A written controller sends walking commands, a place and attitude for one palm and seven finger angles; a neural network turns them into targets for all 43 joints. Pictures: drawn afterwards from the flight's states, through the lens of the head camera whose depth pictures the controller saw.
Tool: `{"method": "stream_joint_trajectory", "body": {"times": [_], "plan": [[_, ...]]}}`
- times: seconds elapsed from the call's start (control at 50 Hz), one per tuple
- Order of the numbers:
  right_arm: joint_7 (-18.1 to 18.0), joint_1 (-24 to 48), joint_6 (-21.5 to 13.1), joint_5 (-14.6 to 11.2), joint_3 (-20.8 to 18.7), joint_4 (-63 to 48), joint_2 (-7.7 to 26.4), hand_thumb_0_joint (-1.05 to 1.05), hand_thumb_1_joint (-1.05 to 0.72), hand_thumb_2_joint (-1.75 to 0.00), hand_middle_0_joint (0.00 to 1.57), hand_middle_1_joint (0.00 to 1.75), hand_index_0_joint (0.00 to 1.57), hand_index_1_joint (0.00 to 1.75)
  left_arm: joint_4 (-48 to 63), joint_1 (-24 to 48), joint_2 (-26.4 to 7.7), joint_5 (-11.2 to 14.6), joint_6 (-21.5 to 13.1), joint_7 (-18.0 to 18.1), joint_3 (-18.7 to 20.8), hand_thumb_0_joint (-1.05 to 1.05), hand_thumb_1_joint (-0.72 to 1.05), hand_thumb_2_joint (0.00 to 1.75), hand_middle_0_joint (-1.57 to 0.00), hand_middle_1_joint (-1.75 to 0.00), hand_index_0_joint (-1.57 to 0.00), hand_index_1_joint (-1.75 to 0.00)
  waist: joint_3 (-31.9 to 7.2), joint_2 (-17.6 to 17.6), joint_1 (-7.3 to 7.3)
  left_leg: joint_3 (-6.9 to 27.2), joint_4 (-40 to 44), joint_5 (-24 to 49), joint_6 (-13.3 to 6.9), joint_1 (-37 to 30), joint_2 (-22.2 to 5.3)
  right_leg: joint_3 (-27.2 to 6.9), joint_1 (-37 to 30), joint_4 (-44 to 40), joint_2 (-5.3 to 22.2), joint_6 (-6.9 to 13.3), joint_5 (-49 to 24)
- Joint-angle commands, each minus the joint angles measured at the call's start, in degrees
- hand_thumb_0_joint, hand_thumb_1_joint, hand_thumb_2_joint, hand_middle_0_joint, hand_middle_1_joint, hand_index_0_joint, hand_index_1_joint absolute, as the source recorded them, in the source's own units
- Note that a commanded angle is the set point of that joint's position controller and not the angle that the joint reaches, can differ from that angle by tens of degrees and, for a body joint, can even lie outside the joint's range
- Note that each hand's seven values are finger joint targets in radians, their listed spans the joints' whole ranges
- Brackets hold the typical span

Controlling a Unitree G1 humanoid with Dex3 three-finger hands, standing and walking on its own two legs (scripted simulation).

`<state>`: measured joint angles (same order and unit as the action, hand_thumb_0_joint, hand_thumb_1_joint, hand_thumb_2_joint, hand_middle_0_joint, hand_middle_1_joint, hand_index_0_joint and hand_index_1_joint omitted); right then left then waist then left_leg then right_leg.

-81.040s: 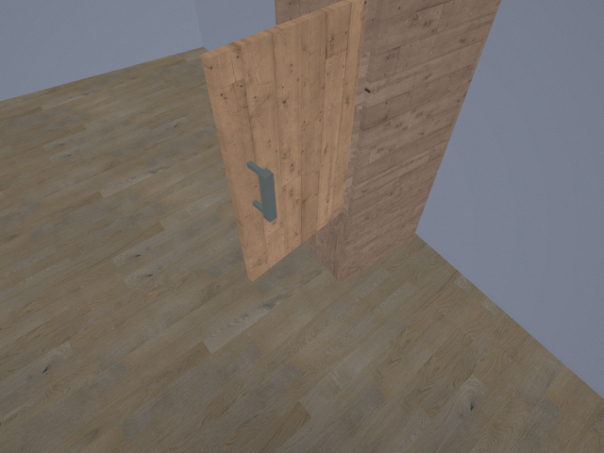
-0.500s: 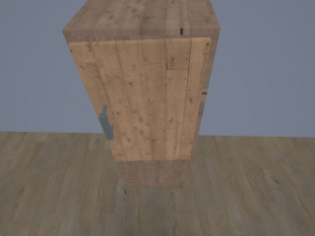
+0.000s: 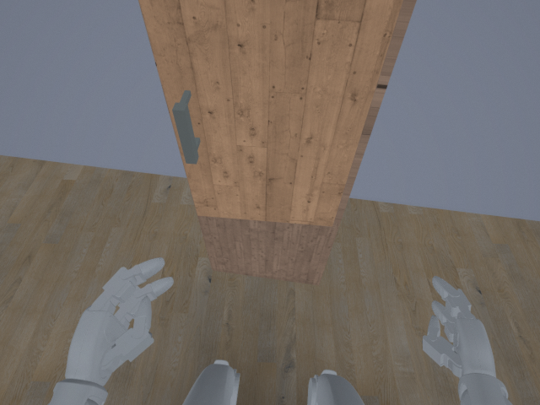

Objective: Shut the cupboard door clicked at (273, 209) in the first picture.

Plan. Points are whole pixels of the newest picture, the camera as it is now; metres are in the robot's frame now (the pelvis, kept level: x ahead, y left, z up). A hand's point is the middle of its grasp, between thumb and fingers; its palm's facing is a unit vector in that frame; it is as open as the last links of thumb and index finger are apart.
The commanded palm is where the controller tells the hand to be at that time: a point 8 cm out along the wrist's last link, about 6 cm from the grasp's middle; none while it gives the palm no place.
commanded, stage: raise the hand and make a fist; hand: left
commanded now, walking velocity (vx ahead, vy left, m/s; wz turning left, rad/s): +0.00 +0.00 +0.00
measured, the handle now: (189, 128) +0.55 +0.20 +0.08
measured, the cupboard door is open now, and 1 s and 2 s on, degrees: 3 3 3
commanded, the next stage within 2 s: bring the fist close to the handle in 1.52 s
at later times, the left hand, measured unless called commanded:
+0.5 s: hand (122, 306) +0.22 +0.21 +0.06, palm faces +0.02 -1.00 -0.05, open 3.9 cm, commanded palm +0.20 +0.26 +0.06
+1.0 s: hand (121, 286) +0.24 +0.22 +0.07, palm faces +0.00 -1.00 -0.05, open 3.1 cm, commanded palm +0.22 +0.27 +0.08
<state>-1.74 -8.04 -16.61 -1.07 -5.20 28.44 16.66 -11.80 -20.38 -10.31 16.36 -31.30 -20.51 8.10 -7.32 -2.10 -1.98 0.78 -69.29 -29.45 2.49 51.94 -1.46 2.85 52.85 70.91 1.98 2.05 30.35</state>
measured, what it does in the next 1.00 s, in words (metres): stands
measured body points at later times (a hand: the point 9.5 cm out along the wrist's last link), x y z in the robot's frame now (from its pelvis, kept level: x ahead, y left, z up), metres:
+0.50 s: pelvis +0.01 +0.04 +0.00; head +0.07 +0.04 +0.45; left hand +0.22 +0.27 +0.06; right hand +0.17 -0.20 -0.08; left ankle +0.05 +0.15 -0.63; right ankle +0.05 -0.10 -0.63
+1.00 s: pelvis +0.03 +0.03 +0.01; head +0.09 +0.04 +0.46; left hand +0.24 +0.27 +0.08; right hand +0.22 -0.19 -0.05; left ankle +0.05 +0.15 -0.63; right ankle +0.05 -0.10 -0.63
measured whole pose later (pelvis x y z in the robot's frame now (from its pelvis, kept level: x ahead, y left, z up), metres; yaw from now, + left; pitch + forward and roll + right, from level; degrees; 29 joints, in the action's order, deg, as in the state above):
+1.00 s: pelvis +0.03 +0.03 +0.01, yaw +0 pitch +14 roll -3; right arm -2.7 -13.8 -9.4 -0.1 1.9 25.9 12.3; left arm 5.8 -23.5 -13.9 14.7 -19.4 -13.4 8.1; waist -8.1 1.5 -0.7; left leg 2.7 -68.0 -31.2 0.3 51.1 -1.4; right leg 4.7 48.9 64.7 1.7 -0.2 29.9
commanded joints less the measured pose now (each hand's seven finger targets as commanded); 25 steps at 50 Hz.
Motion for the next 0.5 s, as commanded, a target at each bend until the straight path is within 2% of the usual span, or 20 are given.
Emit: {"method": "stream_joint_trajectory", "body": {"times": [0.0,0.04,0.08,0.1,0.14,0.2,0.24,0.26,0.3,0.34,0.42,0.46,0.48], "plan": [[-1.94,-1.40,-2.52,-0.22,0.78,-9.96,3.68,0.00,-0.90,-0.90,0.20,0.30,0.20,0.30,30.51,10.16,-9.05,0.46,-3.24,5.30,2.45,0.00,0.90,0.90,-0.57,-0.70,-0.57,-0.70,-11.64,5.17,1.98,-1.23,5.73,-1.00,-4.33,-0.93,2.57,-9.35,-5.85,-18.88,-0.71,-0.85,12.92],[-2.65,-2.38,-2.55,0.08,1.66,-9.28,3.99,0.00,-0.90,-0.90,0.20,0.30,0.20,0.30,33.60,11.49,-8.85,-1.39,-2.87,7.17,0.06,0.00,0.90,0.90,-0.60,-0.74,-0.60,-0.74,-10.68,4.69,3.89,0.32,5.91,-1.27,-4.67,-1.06,1.91,-6.70,-3.50,-16.55,-1.77,-0.73,10.03],[-2.89,-3.03,-2.46,0.07,1.95,-8.22,4.08,0.00,-0.90,-0.90,0.20,0.30,0.20,0.30,30.63,7.56,-7.47,-2.15,-0.91,7.33,-1.47,0.00,0.90,0.90,-0.64,-0.78,-0.64,-0.78,-10.07,5.09,4.24,1.13,6.35,-1.11,-4.46,-0.93,1.84,-4.85,-2.72,-15.46,-2.09,-0.81,7.25],[-2.95,-3.02,-2.38,0.07,2.17,-7.74,4.23,0.00,-0.90,-0.90,0.20,0.30,0.20,0.30,29.70,7.18,-7.95,-2.38,0.39,7.16,-1.21,0.00,0.90,0.90,-0.66,-0.80,-0.66,-0.80,-10.46,5.41,4.10,1.52,6.47,-0.77,-4.33,-0.69,1.85,-4.16,-2.85,-14.86,-2.13,-0.82,6.13],[-3.04,-2.42,-1.87,-0.09,2.55,-7.52,4.14,0.00,-0.90,-0.90,0.20,0.30,0.20,0.30,25.53,3.71,-7.80,-2.70,4.37,6.66,-0.85,0.00,0.90,0.90,-0.69,-0.84,-0.69,-0.84,-9.56,4.97,3.29,2.07,7.95,-1.10,-4.28,-0.24,1.92,-2.83,-3.25,-14.89,-2.41,-0.78,5.50],[-2.77,-1.97,-0.88,-0.48,2.53,-8.21,3.42,0.00,-0.90,-0.90,0.20,0.30,0.20,0.30,25.35,-0.29,-8.11,-1.65,9.20,6.80,1.40,0.00,0.90,0.90,-0.75,-0.90,-0.75,-0.90,-12.15,3.50,1.32,1.83,9.70,1.16,-3.80,-1.02,2.17,-2.43,-7.28,-15.85,-1.87,-1.04,3.89],[-2.70,-1.08,-0.35,-0.36,2.70,-8.48,2.91,0.00,-0.90,-0.90,0.20,0.30,0.20,0.30,26.25,-1.92,-9.01,-1.39,10.69,8.07,3.73,0.00,0.90,0.90,-0.79,-0.94,-0.79,-0.94,-13.87,3.28,-0.19,2.07,10.94,3.40,-3.80,-2.27,2.10,-1.20,-9.20,-15.04,-2.25,-0.77,1.51],[-2.50,-1.39,-0.22,-0.19,2.73,-8.68,2.70,0.00,-0.90,-0.90,0.20,0.30,0.20,0.30,27.74,-2.08,-8.44,-1.24,10.71,8.77,3.52,0.00,0.90,0.90,-0.81,-0.96,-0.81,-0.96,-14.09,4.02,-0.05,2.04,11.42,4.26,-3.62,-3.08,2.12,-0.59,-9.40,-14.89,-2.06,-0.83,0.21],[-2.33,-1.50,0.00,0.09,2.79,-8.49,2.58,0.00,-0.90,-0.90,0.20,0.30,0.20,0.30,28.26,-2.15,-7.93,-1.23,9.70,10.11,3.62,0.00,0.90,0.90,-0.84,-1.00,-0.84,-1.00,-12.87,2.21,0.34,2.25,11.99,4.17,-3.46,-3.28,1.94,0.11,-8.94,-14.81,-2.17,-0.91,0.20],[-2.20,-1.51,-0.18,0.52,2.96,-8.24,2.77,0.00,-0.90,-0.90,0.20,0.30,0.20,0.30,29.06,-1.60,-8.15,-1.57,7.64,10.93,3.37,0.00,0.90,0.90,-0.88,-1.04,-0.88,-1.04,-12.02,3.46,0.41,2.59,12.17,4.73,-3.45,-3.50,1.88,0.79,-8.05,-13.74,-2.37,-0.55,-0.93],[-1.76,-2.86,-0.34,0.73,2.67,-8.04,3.59,0.00,-0.90,-0.90,0.20,0.30,0.20,0.30,28.97,-2.56,-6.30,-2.01,4.67,10.45,0.39,0.00,0.90,0.90,-0.95,-1.12,-0.95,-1.12,-11.24,4.37,1.67,2.77,12.41,4.55,-3.19,-4.77,1.68,1.57,-5.76,-12.82,-2.34,-0.47,-2.37],[-1.82,-3.30,0.02,0.76,2.43,-8.17,4.00,0.00,-0.90,-0.90,0.20,0.30,0.20,0.30,28.24,-3.33,-6.99,-2.05,4.49,9.93,0.91,0.00,0.90,0.90,-0.99,-1.16,-0.99,-1.16,-11.44,3.46,1.55,2.93,12.68,5.22,-3.16,-4.61,1.72,1.73,-6.52,-12.55,-2.37,-0.38,-3.19],[-1.83,-3.45,0.22,0.65,2.42,-8.51,4.12,0.00,-0.90,-0.90,0.20,0.30,0.20,0.30,28.99,-3.51,-7.00,-2.14,4.55,9.60,0.52,0.00,0.90,0.90,-1.01,-1.18,-1.01,-1.18,-11.59,4.55,1.60,2.87,12.76,5.44,-3.17,-5.15,1.69,1.71,-6.33,-12.55,-2.41,-0.35,-3.58]]}}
